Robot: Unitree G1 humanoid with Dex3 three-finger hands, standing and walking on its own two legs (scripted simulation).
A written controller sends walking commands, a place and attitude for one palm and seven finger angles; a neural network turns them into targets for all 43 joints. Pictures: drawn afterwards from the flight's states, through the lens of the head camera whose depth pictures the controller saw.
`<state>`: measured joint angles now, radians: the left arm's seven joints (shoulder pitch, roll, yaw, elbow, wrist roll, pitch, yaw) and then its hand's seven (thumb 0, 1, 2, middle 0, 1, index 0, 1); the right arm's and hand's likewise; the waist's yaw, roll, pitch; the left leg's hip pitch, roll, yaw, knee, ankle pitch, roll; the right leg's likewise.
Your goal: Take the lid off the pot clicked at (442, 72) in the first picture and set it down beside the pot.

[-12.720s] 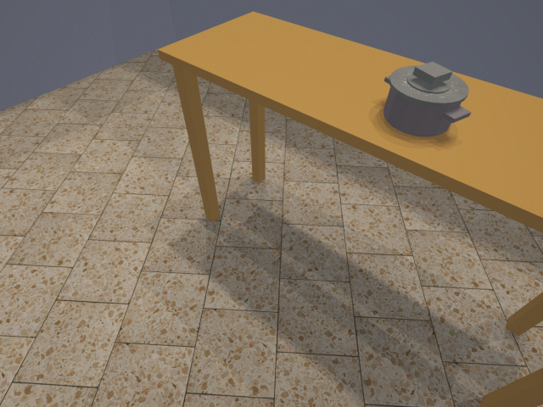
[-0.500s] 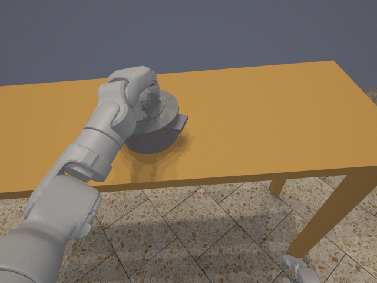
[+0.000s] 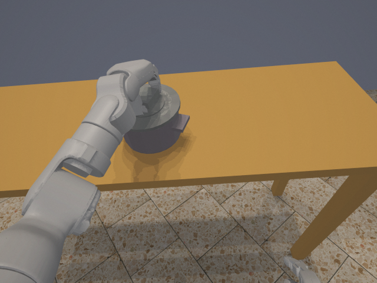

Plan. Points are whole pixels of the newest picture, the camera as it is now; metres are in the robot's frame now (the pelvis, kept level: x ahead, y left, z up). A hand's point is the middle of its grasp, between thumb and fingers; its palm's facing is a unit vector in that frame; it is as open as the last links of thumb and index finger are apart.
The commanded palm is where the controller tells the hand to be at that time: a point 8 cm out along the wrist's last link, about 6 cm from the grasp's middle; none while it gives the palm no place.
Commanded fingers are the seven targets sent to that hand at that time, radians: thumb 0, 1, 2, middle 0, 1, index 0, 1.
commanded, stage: lift the lid straight up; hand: left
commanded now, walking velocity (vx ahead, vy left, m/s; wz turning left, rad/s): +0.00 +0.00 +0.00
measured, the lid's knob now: (143, 96) +0.48 +0.11 +0.17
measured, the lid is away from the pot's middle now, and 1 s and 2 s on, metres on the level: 0.01 0.01 0.04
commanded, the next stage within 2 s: move the lid sideways beside the pot in 1.64 s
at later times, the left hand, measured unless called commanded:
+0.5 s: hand (133, 81) +0.45 +0.11 +0.23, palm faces -0.21 -0.11 -0.97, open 8.8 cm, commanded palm +0.43 +0.12 +0.30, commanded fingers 0.00 0.47 1.20 -0.75 -0.89 -0.77 -0.87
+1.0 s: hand (130, 60) +0.45 +0.11 +0.27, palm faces -0.13 -0.11 -0.99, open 8.8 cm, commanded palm +0.43 +0.12 +0.34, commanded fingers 0.00 0.47 1.20 -0.75 -0.89 -0.77 -0.87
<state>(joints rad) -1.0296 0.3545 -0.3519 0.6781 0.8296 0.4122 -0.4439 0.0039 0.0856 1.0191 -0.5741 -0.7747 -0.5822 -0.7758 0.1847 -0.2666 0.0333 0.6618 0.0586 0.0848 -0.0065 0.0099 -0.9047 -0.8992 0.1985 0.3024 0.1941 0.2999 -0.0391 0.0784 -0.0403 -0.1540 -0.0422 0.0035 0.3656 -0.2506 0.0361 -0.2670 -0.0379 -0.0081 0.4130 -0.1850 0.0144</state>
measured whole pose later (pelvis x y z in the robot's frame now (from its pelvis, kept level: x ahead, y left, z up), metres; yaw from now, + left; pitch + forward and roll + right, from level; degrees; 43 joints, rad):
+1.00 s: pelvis -0.01 +0.00 +0.00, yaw +0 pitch +2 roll +1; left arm -1.23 0.41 -0.32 0.71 0.85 0.42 -0.50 -0.01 0.07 1.02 -0.59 -0.78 -0.59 -0.77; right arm 0.19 -0.28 0.04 0.65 0.07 0.05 -0.02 0.01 -0.90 -0.90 0.20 0.30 0.19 0.30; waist -0.04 0.08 -0.05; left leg -0.15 -0.04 0.01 0.34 -0.23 0.04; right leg -0.27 -0.04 0.00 0.40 -0.17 0.02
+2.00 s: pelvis +0.00 +0.00 +0.00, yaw -1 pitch +4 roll +1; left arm -1.31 0.49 -0.30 0.73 0.91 0.46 -0.55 -0.01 0.07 1.02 -0.60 -0.79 -0.59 -0.77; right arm 0.18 -0.28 0.05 0.62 0.08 0.08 -0.02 0.01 -0.90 -0.90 0.20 0.30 0.19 0.30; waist -0.04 0.07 -0.06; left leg -0.17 -0.05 0.02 0.33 -0.23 0.04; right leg -0.29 -0.04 0.01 0.38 -0.16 0.02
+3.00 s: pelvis +0.00 +0.00 +0.00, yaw +0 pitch +4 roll +0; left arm -1.21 0.74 -0.20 0.69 0.94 0.37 -0.60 -0.01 0.07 1.03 -0.61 -0.79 -0.59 -0.77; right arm 0.22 -0.31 0.04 0.61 0.10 0.13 -0.03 0.01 -0.90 -0.90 0.20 0.30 0.19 0.30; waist -0.05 0.06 -0.02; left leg -0.20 -0.03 0.00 0.37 -0.24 0.04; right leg -0.28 -0.03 -0.01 0.36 -0.15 0.02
